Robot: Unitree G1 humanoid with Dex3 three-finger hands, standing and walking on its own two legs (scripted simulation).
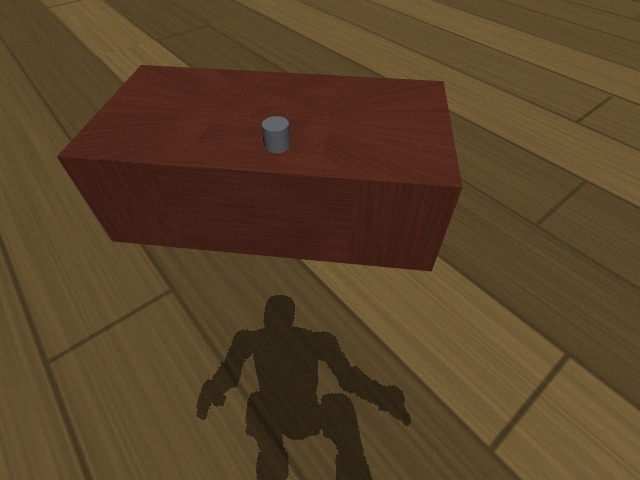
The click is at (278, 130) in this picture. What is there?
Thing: squat round
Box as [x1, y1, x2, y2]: [262, 116, 289, 152]
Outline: 269,117 262,122 265,147 267,150 271,152 284,151 289,147 288,122 283,117
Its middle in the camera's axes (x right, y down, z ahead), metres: -0.15 -0.35 +1.31
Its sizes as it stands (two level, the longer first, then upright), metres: 0.090 0.090 0.087
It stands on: a support 0.45 m high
